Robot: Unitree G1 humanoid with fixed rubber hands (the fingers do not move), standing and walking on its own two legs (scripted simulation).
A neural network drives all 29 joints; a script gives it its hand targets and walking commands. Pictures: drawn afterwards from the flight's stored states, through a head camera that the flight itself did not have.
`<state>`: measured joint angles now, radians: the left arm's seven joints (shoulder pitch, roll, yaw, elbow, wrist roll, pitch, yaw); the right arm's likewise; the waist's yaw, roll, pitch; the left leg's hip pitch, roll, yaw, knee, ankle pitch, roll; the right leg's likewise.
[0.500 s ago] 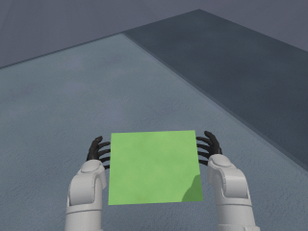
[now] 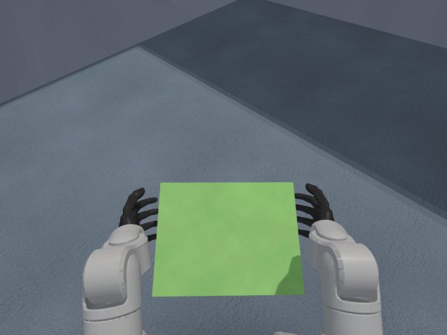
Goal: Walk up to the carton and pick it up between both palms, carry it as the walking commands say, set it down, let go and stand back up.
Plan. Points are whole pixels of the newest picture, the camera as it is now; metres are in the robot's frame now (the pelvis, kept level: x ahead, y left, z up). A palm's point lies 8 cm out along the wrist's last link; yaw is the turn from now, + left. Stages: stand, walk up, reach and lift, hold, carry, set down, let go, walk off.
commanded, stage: carry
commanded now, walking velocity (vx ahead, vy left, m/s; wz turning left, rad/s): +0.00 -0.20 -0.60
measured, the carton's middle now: (226, 239) +0.29 +0.01 -0.01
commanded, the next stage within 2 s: none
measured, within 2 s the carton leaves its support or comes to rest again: neither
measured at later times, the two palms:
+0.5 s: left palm (173, 240) +0.24 +0.09 +0.08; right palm (368, 240) +0.24 -0.21 +0.07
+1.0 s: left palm (194, 259) +0.22 +0.06 +0.07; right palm (402, 261) +0.20 -0.25 +0.07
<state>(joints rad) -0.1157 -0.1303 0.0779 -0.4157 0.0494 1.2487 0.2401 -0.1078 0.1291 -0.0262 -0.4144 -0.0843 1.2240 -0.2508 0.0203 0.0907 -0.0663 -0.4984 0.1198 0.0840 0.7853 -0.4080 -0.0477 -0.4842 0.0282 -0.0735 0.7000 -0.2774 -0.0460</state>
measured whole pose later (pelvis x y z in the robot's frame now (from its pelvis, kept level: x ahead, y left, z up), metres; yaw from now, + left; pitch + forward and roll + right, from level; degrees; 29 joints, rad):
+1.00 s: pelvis -0.06 -0.08 +0.02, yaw -3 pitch +3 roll +0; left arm -0.13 -0.13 0.12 -0.11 0.14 1.02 0.17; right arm -0.15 0.13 -0.09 -0.10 -0.11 1.02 -0.16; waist -0.02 0.02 -0.08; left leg -0.33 0.08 0.04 0.53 -0.25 -0.05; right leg -0.36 0.06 -0.08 0.49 -0.19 -0.09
